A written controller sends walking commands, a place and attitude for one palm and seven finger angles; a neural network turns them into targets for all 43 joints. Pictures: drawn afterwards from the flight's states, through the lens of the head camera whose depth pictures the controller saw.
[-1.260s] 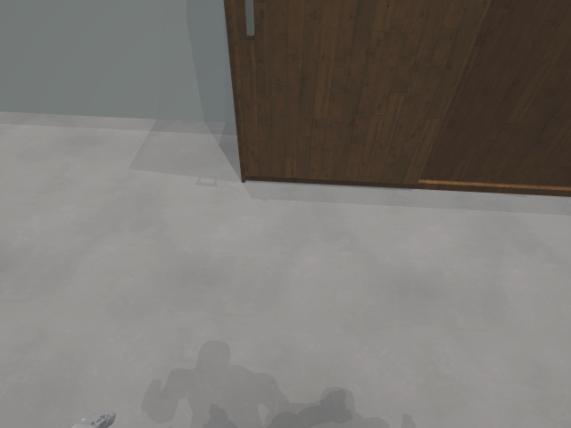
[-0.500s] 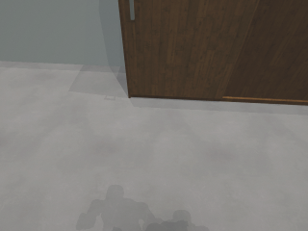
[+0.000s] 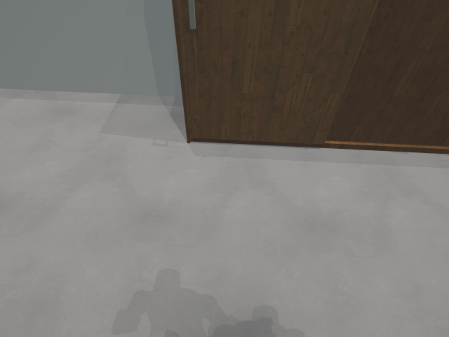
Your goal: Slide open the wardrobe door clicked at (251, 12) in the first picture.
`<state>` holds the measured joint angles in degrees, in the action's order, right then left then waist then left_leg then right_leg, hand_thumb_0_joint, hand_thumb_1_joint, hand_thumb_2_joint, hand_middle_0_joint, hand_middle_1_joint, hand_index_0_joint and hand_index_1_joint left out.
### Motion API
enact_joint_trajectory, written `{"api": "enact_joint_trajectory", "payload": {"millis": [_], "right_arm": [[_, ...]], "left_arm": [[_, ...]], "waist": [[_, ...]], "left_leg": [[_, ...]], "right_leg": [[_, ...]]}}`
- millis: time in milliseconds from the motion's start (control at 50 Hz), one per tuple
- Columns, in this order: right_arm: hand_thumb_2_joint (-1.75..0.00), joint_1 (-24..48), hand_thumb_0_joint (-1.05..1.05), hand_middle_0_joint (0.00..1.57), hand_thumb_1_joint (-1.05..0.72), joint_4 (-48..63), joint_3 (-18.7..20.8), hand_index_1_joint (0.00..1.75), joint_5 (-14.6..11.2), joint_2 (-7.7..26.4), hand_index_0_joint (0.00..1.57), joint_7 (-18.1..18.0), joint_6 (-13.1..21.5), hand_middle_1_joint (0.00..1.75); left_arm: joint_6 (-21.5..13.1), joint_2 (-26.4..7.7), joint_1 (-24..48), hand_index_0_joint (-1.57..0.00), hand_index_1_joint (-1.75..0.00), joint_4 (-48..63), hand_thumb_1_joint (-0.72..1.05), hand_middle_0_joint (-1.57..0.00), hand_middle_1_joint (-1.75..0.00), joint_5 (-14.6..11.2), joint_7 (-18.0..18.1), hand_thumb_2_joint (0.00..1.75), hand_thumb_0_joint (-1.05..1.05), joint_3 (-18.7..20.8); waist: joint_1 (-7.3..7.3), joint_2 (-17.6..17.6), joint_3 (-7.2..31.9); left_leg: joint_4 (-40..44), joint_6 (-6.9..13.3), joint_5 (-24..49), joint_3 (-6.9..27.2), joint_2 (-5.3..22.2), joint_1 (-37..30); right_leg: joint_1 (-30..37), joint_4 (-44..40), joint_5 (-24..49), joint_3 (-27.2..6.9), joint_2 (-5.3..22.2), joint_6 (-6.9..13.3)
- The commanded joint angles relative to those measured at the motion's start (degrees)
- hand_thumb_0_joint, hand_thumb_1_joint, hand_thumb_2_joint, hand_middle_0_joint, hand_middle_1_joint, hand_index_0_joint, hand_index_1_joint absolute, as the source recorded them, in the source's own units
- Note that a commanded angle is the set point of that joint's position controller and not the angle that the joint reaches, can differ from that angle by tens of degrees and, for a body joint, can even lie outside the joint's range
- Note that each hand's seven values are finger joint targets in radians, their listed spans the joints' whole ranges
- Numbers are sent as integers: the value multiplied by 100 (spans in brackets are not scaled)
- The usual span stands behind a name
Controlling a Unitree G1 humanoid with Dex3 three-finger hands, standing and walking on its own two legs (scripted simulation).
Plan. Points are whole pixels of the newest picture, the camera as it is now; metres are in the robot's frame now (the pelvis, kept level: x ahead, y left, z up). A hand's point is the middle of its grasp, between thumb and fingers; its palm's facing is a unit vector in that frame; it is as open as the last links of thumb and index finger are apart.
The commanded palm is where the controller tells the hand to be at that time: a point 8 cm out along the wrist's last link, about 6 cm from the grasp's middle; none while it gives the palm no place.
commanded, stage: look at it before walking up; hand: left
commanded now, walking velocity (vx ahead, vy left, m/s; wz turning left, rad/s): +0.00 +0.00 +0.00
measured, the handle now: out of the picture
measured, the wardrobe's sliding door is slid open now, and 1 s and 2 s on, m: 0.00 0.00 0.00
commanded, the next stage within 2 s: walk to a spot facing it in 0.18 s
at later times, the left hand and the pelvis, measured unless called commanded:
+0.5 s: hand out of the picture +0.05 +0.22 -0.18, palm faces +0.03 -0.97 -0.25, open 7.4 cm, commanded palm none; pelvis +0.03 +0.01 -0.01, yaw +2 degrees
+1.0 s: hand (161, 262) +0.33 +0.18 -0.19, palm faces +0.01 -0.98 -0.18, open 7.4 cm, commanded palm none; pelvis +0.22 +0.00 -0.03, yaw +4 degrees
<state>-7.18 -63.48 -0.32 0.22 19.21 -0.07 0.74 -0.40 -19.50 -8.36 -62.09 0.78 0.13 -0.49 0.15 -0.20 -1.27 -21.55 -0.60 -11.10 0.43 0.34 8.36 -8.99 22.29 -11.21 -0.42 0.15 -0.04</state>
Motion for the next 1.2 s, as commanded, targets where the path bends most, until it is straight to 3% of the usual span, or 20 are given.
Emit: {"api": "enact_joint_trajectory", "payload": {"millis": [0,260,300,360,440,480,520,540,560,580,640,720,880,940,960,980,1000,1060,1120,1180], "right_arm": [[-90,294,0,20,-90,328,240,30,21,1218,20,-55,126,30],[-90,284,0,20,-90,333,233,30,17,1220,20,-58,121,30],[-90,-83,0,20,-90,163,52,30,66,447,20,-17,6,30],[-90,-296,0,20,-90,194,85,30,131,413,20,17,-72,30],[-90,-460,0,20,-90,377,134,30,123,209,20,25,-29,30],[-90,-684,0,20,-90,409,157,30,97,114,20,37,49,30],[-90,-1200,0,20,-90,262,192,30,76,-7,20,49,111,30],[-90,-1672,0,20,-90,123,226,30,84,69,20,25,150,30],[-90,-2254,0,20,-90,-30,358,30,137,479,20,-32,189,30],[-90,-2686,0,20,-90,-124,397,30,130,572,20,-74,215,30],[-90,-2400,0,20,-90,-34,282,30,65,65,20,-139,326,30],[-90,-2366,0,20,-90,-107,259,30,40,-218,20,-202,466,30],[-90,-2577,0,20,-90,-365,332,30,90,-301,20,-218,449,30],[-90,-2401,0,20,-90,-352,370,30,56,-225,20,-209,432,30],[-90,-2388,0,20,-90,-290,362,30,32,-306,20,-167,431,30],[-90,-2656,0,20,-90,-118,308,30,-37,-657,20,-104,450,30],[-90,-2461,0,20,-90,16,305,30,-31,-710,20,-120,438,30],[-90,-1543,0,20,-90,205,362,30,52,-800,20,-42,346,30],[-90,-1812,0,20,-90,129,353,30,121,-1038,20,2,124,30],[-90,-1476,0,20,-90,335,389,30,132,-1028,20,65,-7,30]], "left_arm": [[-118,-1182,246,-20,-30,350,90,-20,-30,-12,55,90,0,233],[-133,-1210,234,-20,-30,333,90,-20,-30,-13,54,90,0,235],[-11,-477,-217,-20,-30,139,90,-20,-30,-12,77,90,0,86],[68,-600,-531,-20,-30,138,90,-20,-30,49,9,90,0,177],[5,-800,-987,-20,-30,207,90,-20,-30,42,8,90,0,346],[-80,-728,-990,-20,-30,263,90,-20,-30,35,16,90,0,389],[-79,-504,-772,-20,-30,353,90,-20,-30,25,-2,90,0,370],[-67,-249,-673,-20,-30,421,90,-20,-30,15,-26,90,0,339],[-71,143,-562,-20,-30,568,90,-20,-30,-3,-61,90,0,269],[-138,182,-80,-20,-30,805,90,-20,-30,63,-38,90,0,242],[-226,227,-116,-20,-30,724,90,-20,-30,82,-96,90,0,318],[-177,505,-315,-20,-30,649,90,-20,-30,54,-161,90,0,321],[-223,761,445,-20,-30,930,90,-20,-30,5,-186,90,0,342],[-295,477,-851,-20,-30,547,90,-20,-30,54,-125,90,0,463],[-369,161,-1740,-20,-30,281,90,-20,-30,105,-82,90,0,563],[-419,-500,-2527,-20,-30,102,90,-20,-30,157,21,90,0,759],[-394,-749,-2641,-20,-30,10,90,-20,-30,29,34,90,0,788],[-389,79,-1252,-20,-30,281,90,-20,-30,42,68,90,0,568],[-446,513,-874,-20,-30,309,90,-20,-30,100,90,90,0,413],[-464,628,-925,-20,-30,285,90,-20,-30,105,77,90,0,401]], "waist": [[-19,63,201],[-27,-34,262],[3,-84,240],[68,-329,-264],[137,-949,-521],[16,-754,-467],[-241,-262,-598],[-401,266,-637],[-589,1478,-639],[-701,1617,-939],[-413,542,-1035],[-190,587,-603],[-268,793,-712],[359,562,-101],[723,184,393],[900,-1249,1261],[782,-1373,1483],[311,-345,-189],[-166,-326,-361],[-264,-683,-655]], "left_leg": [[436,197,451,549,645,-4],[422,186,612,541,646,-98],[306,88,-207,407,541,36],[23,129,-1814,318,282,799],[-1368,128,-1441,-211,90,1521],[-1287,165,-1218,-206,212,1318],[-553,238,-1105,-204,220,279],[48,374,-1463,396,469,-211],[912,780,-2182,1922,1484,-734],[1441,1158,-1938,2943,2030,-859],[1246,1355,-408,2316,1942,-821],[1090,1179,1201,1107,1407,-952],[918,976,2258,313,1255,-640],[-731,722,3505,45,1116,-364],[-2035,518,2751,-64,872,502],[-4155,281,-169,-409,48,1945],[-5565,343,-2002,66,-97,2418],[-5763,383,-917,199,695,2647],[-5077,227,-614,62,801,2173],[-4305,53,-99,-183,856,2184]], "right_leg": [[-2,-451,401,-598,652,175],[72,-503,596,-614,669,186],[45,-521,-563,-559,651,67],[-224,-732,-2368,-921,723,218],[-93,-1273,-3114,-1778,1498,752],[-128,-1054,-2531,-1596,1579,880],[-1015,-419,-2225,-808,1168,677],[-1544,407,-2003,-290,689,458],[-2429,2016,-1702,551,75,153],[-3195,3095,-2062,447,-26,106],[-3511,3988,-1258,-4,572,108],[-3178,3773,-570,255,646,-63],[-1906,1586,60,827,326,85],[-87,1014,298,907,64,274],[1374,910,306,481,382,445],[2685,343,-124,-1881,2128,996],[2434,-502,-434,-3236,2900,1280],[44,-936,-1183,-1883,2395,1055],[-896,-1113,-470,-464,1942,789],[-1363,-1393,-450,213,1696,709]]}}
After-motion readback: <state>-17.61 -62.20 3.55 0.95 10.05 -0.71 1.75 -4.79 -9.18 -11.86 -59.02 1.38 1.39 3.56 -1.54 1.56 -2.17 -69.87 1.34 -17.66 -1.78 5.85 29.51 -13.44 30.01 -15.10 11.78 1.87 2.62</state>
